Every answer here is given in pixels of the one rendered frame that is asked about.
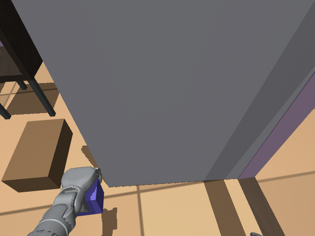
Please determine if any left robot hand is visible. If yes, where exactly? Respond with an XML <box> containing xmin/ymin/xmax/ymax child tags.
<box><xmin>61</xmin><ymin>167</ymin><xmax>102</xmax><ymax>212</ymax></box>

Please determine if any left robot arm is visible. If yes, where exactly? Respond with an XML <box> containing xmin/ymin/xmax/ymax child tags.
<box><xmin>27</xmin><ymin>184</ymin><xmax>85</xmax><ymax>236</ymax></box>

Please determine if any chair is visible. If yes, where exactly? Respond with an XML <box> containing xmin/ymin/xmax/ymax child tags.
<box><xmin>0</xmin><ymin>0</ymin><xmax>56</xmax><ymax>119</ymax></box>

